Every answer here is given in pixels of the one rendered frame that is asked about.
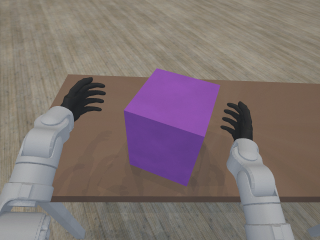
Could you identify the right robot hand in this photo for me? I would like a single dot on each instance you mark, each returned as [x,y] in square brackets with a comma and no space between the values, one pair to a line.
[243,127]

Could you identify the robot left upper arm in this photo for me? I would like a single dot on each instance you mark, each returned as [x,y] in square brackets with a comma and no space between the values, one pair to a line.
[16,225]

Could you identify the left robot hand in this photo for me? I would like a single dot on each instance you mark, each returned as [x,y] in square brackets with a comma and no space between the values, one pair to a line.
[76,99]

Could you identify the carton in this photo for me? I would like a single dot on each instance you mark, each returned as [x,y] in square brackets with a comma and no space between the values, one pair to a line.
[166,123]

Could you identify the table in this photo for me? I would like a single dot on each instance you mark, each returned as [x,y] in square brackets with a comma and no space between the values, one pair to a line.
[94,165]

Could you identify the right robot forearm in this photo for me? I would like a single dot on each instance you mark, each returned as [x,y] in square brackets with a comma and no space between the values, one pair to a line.
[258,193]

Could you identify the left robot forearm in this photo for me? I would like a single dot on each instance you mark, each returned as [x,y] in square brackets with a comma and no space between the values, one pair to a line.
[38,158]

